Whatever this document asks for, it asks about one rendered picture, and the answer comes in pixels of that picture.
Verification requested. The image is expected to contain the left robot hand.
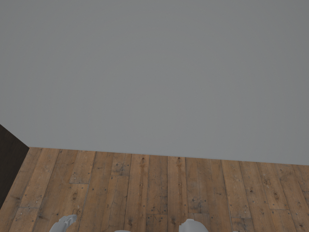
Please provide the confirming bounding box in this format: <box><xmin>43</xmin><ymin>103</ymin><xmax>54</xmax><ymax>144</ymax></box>
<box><xmin>49</xmin><ymin>215</ymin><xmax>77</xmax><ymax>232</ymax></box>

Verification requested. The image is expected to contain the robot right thigh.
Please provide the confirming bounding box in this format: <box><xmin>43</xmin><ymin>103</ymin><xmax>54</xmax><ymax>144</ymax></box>
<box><xmin>179</xmin><ymin>220</ymin><xmax>209</xmax><ymax>232</ymax></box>

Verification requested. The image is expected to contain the cupboard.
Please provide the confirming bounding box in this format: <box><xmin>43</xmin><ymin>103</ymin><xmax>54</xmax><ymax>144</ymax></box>
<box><xmin>0</xmin><ymin>124</ymin><xmax>30</xmax><ymax>209</ymax></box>

